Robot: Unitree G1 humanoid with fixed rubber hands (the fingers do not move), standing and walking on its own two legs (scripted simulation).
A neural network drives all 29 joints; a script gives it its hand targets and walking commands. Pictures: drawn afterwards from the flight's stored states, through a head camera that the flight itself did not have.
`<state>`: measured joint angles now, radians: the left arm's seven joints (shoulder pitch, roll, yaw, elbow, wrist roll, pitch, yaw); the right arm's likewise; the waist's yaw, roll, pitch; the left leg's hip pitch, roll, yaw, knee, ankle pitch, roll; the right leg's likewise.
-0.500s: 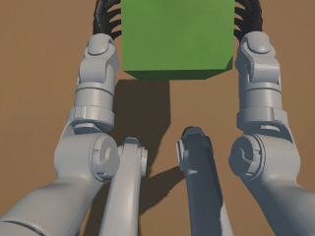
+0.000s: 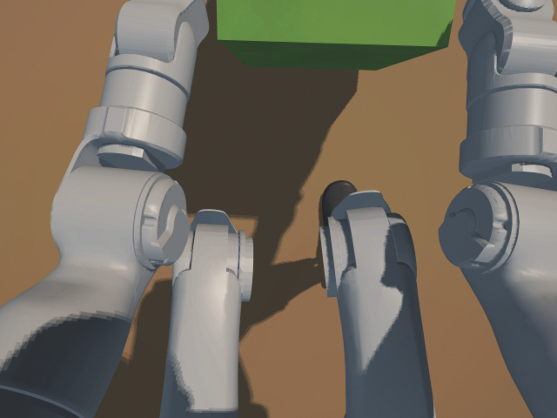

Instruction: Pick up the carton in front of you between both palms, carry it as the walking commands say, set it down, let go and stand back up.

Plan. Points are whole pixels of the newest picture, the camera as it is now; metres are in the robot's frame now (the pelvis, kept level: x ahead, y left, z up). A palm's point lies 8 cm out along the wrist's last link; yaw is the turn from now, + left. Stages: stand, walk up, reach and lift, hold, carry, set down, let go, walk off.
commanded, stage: set down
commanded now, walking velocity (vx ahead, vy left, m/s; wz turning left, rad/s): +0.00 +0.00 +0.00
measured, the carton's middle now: out of the picture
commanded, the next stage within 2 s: none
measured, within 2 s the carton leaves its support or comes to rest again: rests again in 0.32 s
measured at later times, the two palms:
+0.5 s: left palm out of the picture +0.57 +0.03 -0.20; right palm out of the picture +0.50 -0.27 -0.20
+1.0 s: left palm out of the picture +0.57 +0.03 -0.21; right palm out of the picture +0.50 -0.27 -0.21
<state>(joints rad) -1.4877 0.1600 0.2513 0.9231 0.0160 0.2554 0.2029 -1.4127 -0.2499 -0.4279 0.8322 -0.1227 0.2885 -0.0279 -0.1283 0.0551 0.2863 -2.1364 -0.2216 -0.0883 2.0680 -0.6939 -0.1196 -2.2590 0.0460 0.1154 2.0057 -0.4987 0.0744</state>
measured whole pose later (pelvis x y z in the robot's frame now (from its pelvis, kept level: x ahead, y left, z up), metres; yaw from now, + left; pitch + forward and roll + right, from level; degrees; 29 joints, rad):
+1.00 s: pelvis -0.02 +0.01 -0.03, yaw +0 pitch +35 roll -1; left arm -1.65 0.22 0.25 1.07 0.06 0.19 0.06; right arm -1.51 -0.33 -0.55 0.96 -0.19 0.22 0.14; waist -0.13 0.07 0.50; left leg -2.15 -0.19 -0.06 2.20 -0.67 -0.07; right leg -2.22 -0.02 0.07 2.12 -0.51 0.06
